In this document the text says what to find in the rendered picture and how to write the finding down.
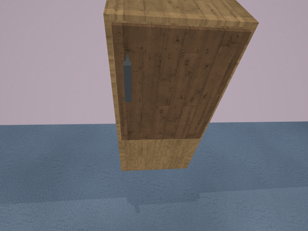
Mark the handle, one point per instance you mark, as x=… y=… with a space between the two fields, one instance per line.
x=127 y=79

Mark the cupboard door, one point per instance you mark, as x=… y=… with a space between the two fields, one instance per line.
x=178 y=74

